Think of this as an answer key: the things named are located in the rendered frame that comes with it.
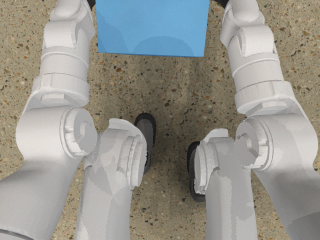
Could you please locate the left robot forearm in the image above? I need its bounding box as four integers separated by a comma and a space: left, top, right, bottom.
15, 0, 96, 145

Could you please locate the robot right upper arm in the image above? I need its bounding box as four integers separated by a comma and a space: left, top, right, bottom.
233, 113, 320, 240

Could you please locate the robot left upper arm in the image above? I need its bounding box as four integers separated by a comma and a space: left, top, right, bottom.
0, 104, 98, 240

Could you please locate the carton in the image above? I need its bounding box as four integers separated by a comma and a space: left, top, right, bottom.
95, 0, 210, 58

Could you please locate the right robot foot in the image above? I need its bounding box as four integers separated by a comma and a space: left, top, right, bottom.
187, 141, 206, 202

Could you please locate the right robot forearm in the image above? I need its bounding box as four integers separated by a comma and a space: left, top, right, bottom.
219, 0, 318, 149

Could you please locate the left robot thigh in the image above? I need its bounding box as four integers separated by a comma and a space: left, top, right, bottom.
74, 128, 146, 240

